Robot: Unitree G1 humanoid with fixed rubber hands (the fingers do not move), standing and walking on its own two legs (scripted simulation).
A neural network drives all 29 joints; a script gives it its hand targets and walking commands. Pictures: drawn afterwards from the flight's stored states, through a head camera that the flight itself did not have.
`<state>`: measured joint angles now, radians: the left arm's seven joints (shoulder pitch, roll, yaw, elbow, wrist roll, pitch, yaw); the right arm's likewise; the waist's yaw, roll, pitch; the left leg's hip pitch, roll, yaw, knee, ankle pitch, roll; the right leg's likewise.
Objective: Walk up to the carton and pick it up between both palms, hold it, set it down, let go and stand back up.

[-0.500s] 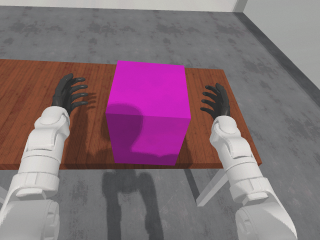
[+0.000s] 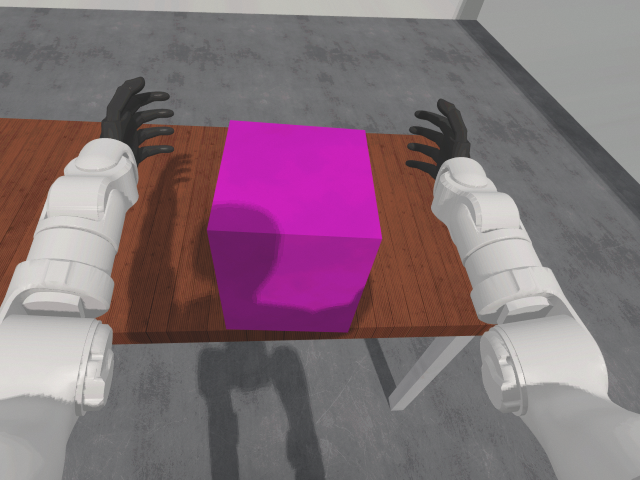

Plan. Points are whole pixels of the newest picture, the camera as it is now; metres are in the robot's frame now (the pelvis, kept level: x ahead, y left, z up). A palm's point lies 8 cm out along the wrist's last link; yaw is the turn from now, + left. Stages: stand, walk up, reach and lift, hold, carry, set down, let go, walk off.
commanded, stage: reach and lift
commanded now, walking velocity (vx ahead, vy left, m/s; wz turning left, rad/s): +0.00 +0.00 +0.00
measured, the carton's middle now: (292, 233) +0.47 +0.01 +0.00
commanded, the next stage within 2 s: none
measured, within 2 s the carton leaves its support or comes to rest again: neither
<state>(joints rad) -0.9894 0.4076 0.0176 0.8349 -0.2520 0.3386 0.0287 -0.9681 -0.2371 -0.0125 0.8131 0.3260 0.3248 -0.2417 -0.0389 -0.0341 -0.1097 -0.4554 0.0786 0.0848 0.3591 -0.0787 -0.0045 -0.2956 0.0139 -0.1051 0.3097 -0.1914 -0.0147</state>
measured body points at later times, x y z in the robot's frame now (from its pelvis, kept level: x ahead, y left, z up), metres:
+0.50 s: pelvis +0.00 +0.00 +0.00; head +0.06 +0.03 +0.44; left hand +0.49 +0.22 +0.14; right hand +0.47 -0.17 +0.14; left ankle +0.05 +0.12 -0.74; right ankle -0.03 -0.11 -0.74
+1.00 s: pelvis -0.01 +0.02 -0.01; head +0.11 +0.04 +0.42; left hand +0.49 +0.21 +0.06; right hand +0.47 -0.16 +0.07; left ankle +0.05 +0.12 -0.74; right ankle -0.03 -0.11 -0.74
